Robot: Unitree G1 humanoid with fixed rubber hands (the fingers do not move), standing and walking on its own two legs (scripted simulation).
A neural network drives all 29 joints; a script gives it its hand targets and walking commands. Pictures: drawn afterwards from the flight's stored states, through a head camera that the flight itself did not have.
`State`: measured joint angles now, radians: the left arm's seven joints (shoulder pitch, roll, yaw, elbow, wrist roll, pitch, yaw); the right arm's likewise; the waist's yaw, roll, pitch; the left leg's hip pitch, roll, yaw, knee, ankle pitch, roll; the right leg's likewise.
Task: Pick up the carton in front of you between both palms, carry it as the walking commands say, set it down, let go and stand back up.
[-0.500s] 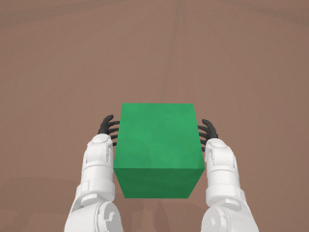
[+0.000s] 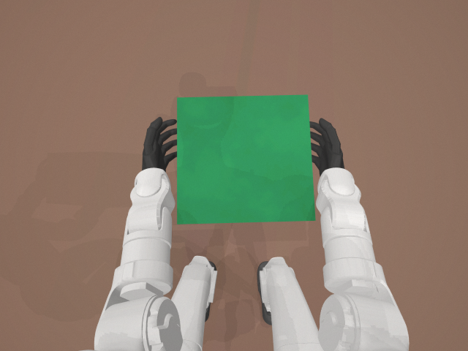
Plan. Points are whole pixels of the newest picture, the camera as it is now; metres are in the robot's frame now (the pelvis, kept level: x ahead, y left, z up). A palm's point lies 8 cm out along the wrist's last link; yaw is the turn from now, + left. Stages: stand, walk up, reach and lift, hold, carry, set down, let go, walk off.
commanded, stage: set down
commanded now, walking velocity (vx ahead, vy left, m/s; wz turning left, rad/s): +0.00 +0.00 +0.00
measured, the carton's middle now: (241, 168) +0.41 +0.00 -0.15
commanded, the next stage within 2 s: none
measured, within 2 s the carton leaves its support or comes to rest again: rests again in 1.72 s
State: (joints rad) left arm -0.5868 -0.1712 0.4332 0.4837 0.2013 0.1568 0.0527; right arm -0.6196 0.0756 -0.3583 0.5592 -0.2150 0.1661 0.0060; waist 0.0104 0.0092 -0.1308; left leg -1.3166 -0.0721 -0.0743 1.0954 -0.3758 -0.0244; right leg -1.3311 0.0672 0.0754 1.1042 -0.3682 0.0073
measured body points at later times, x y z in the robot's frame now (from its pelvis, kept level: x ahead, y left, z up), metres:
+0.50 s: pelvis -0.03 +0.00 -0.13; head +0.24 -0.02 +0.23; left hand +0.44 +0.15 -0.23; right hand +0.46 -0.16 -0.24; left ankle +0.06 +0.13 -0.63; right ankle +0.06 -0.11 -0.63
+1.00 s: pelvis -0.05 -0.01 -0.24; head +0.29 -0.03 +0.05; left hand +0.46 +0.15 -0.38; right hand +0.50 -0.16 -0.39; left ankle +0.05 +0.13 -0.63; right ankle +0.06 -0.11 -0.63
